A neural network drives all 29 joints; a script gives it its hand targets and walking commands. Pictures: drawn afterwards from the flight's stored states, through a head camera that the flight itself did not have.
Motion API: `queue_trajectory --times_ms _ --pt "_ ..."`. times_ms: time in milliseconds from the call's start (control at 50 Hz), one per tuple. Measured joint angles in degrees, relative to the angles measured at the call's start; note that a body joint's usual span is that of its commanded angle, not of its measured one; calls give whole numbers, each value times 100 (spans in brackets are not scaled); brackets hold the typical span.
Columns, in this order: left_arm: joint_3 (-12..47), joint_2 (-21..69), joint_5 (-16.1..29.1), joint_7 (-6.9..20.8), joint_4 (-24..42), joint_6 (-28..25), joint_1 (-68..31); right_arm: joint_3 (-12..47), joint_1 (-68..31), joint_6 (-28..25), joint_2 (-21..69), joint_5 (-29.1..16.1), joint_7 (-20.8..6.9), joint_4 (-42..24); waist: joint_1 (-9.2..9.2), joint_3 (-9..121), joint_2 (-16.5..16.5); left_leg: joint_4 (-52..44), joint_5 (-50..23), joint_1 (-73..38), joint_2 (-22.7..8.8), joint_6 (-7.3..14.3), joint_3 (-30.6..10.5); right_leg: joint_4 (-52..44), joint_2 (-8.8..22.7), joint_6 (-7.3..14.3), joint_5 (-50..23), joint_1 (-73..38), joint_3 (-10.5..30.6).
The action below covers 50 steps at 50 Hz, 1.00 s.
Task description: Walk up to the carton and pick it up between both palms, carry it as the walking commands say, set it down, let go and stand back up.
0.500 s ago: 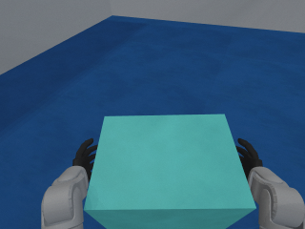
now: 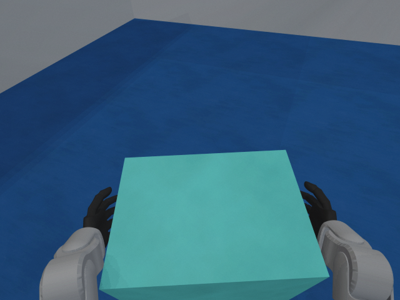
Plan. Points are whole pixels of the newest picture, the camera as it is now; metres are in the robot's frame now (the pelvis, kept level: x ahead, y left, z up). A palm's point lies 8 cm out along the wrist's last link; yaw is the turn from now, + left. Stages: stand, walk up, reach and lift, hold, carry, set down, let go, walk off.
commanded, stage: carry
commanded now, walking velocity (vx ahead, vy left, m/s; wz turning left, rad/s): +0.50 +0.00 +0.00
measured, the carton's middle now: (209, 238) +0.25 +0.01 +0.00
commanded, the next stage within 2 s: none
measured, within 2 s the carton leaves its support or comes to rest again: neither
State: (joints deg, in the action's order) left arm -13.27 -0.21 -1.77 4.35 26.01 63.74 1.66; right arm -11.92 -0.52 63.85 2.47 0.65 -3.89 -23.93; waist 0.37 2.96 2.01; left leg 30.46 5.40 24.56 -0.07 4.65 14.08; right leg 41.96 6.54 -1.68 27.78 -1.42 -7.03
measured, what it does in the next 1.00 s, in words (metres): walks ahead: right foot, then left foot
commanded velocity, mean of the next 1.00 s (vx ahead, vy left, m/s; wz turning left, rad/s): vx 0.15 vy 0.00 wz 0.00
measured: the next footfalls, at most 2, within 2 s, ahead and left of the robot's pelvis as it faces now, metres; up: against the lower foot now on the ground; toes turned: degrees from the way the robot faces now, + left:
right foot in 0.40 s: +0.42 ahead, -0.12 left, +0.00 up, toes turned -9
left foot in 0.84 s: +0.64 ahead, +0.04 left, +0.00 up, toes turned +10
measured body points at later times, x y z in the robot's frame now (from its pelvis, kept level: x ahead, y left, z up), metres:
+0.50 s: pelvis +0.32 -0.05 +0.02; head +0.31 -0.07 +0.47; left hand +0.56 +0.15 +0.09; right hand +0.58 -0.24 +0.07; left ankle +0.15 +0.07 -0.63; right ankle +0.38 -0.12 -0.72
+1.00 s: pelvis +0.54 -0.05 +0.02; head +0.56 -0.05 +0.47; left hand +0.80 +0.14 +0.08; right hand +0.79 -0.26 +0.08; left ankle +0.61 +0.03 -0.72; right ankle +0.48 -0.14 -0.70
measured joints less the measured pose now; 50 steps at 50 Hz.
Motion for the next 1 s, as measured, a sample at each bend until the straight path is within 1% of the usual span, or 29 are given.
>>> queue_trajectory --times_ms 20,40,60,80,120,180,220,300,360,400,420,440,460,480,500,520,540,580,620,680,720,800,820,840,860,880,920,960,1000 --pt "6 -62 13 5 -126 20 -88 -5 -29 3 34 37 30 67 -41 -29 7 123 254 -49 -10 13 -12 1091 -72 14 -6 506 229" --pt "20 -94 25 8 -230 29 -141 -13 -16 8 55 69 48 98 -77 -46 -9 85 423 -160 -14 -2 -34 1885 -142 33 -107 977 366" --pt "26 -89 31 12 -315 28 -164 -27 27 10 71 92 57 107 -118 -51 -30 -66 481 -315 -9 -39 -61 2331 -176 37 -253 1384 415" --pt "24 -55 29 17 -374 17 -162 -49 81 5 79 95 60 108 -159 -52 -54 -284 448 -498 -4 -94 -89 2450 -169 28 -399 1722 402" --pt "16 36 10 18 -408 -25 -137 -96 164 -35 71 47 66 100 -225 -61 -107 -735 416 -882 -13 -123 -151 2002 -119 -8 -576 2216 293" --pt "34 102 -26 22 -349 -114 -107 -117 193 -127 20 -38 66 69 -290 -50 -186 -1280 421 -1386 -102 -196 -240 889 -104 -38 -799 2738 81" --pt "49 105 -39 22 -274 -136 -98 -122 181 -157 4 -76 64 33 -312 -24 -215 -1537 483 -1697 -168 -271 -291 184 -117 -39 -1124 2962 -49" --pt "66 57 -40 14 -104 -76 -104 -132 125 -129 18 -104 54 -52 -281 50 -270 -1756 814 -2291 -301 -484 -346 -832 -205 -9 -1894 3098 -287" --pt "69 15 -31 10 -36 16 -143 -130 76 -40 26 -75 45 -117 -229 134 -321 -1586 1284 -2662 -405 -684 -371 -1278 -322 58 -2131 2918 -418" --pt "79 -5 -26 9 -62 77 -242 -138 29 32 8 -34 38 -166 -208 198 -323 -986 1818 -2697 -505 -816 -431 -1585 -405 202 -2098 2608 -481" --pt "83 49 -50 3 -163 65 -321 -159 -29 64 -57 -23 33 -130 -163 209 -395 -324 2100 -2505 -649 -816 -461 -1442 -462 401 -2277 2585 -530" --pt "82 130 -108 -7 -304 57 -398 -175 -102 103 -152 -26 28 -22 -102 199 -450 646 2117 -2127 -709 -748 -627 -1172 -495 570 -2123 2619 -581" --pt "75 205 -168 -24 -424 66 -445 -181 -158 133 -235 -35 20 108 -63 187 -443 1691 2120 -1649 -638 -629 -862 -1039 -493 675 -1906 2597 -608" --pt "64 267 -220 -38 -501 74 -443 -178 -190 149 -291 -42 8 226 -41 163 -415 2560 2051 -1195 -532 -508 -1041 -1070 -492 727 -1741 2492 -621" --pt "55 307 -253 -48 -526 71 -395 -173 -202 155 -312 -50 -2 312 -24 132 -385 3153 1901 -802 -449 -423 -1135 -1210 -497 733 -1663 2336 -629" --pt "43 324 -261 -55 -508 57 -321 -169 -201 151 -298 -56 -9 360 -5 101 -345 3472 1731 -470 -400 -384 -1156 -1414 -494 666 -1698 2156 -628" --pt "18 332 -249 -58 -470 31 -243 -165 -196 133 -261 -54 -15 384 18 71 -302 3589 1556 -184 -381 -374 -1140 -1622 -497 656 -1707 1976 -619" --pt "-29 313 -189 -62 -345 -38 -108 -152 -171 57 -168 -48 -30 365 67 8 -214 3476 1203 279 -371 -388 -1079 -2031 -488 677 -1705 1605 -587" --pt "-56 261 -115 -62 -201 -112 -26 -126 -140 -49 -89 -38 -48 288 115 -71 -150 3054 920 592 -370 -404 -1008 -2369 -460 668 -1696 1255 -540" --pt "-88 220 -34 -39 -37 -204 30 -96 -74 -170 -17 -21 -67 122 148 -179 -139 2037 608 809 -330 -418 -870 -2672 -422 606 -1606 833 -477" --pt "-96 228 -11 -13 66 -234 61 -89 -7 -206 -2 -33 -70 -15 129 -238 -173 1292 379 782 -260 -425 -752 -2737 -416 553 -1474 602 -467" --pt "-80 266 -1 -1 200 -248 111 -87 67 -209 -35 -92 -61 -175 67 -276 -229 177 -167 368 -68 -456 -389 -2283 -428 435 -918 330 -461" --pt "-86 281 -60 27 92 -298 97 -81 30 -249 -37 -57 -74 -52 55 -239 -250 -161 -511 147 -33 -470 -292 -1979 -433 387 -725 333 -476" --pt "-107 312 -199 90 -211 -433 51 -85 -54 -375 -16 70 -126 268 50 -154 -309 -455 -1061 -94 -52 -446 -236 -1568 -462 322 -533 389 -500" --pt "-139 277 -242 107 -482 -529 -26 -98 -135 -487 33 145 -130 556 14 -77 -286 -459 -808 -231 -68 -310 -204 -1022 -423 235 -354 551 -501" --pt "-133 171 -121 109 -540 -508 -113 -99 -175 -520 61 124 -75 593 -44 -77 -205 -319 -318 -249 -44 -190 -197 -407 -403 126 -78 799 -352" --pt "-49 14 -7 72 -415 -435 -239 -71 -160 -488 48 68 10 344 -116 -153 -85 -156 265 -236 -19 -41 -221 448 -494 34 364 1318 52" --pt "14 11 0 57 -302 -319 -274 -96 -87 -393 13 24 26 154 -169 -188 -72 -220 204 -257 -62 -192 -260 432 -532 -3 463 1651 191" --pt "48 41 -17 38 -210 -205 -265 -135 -38 -294 -10 -33 32 54 -211 -223 -117 -295 271 -298 -113 -146 -305 -59 -510 -14 262 1838 167"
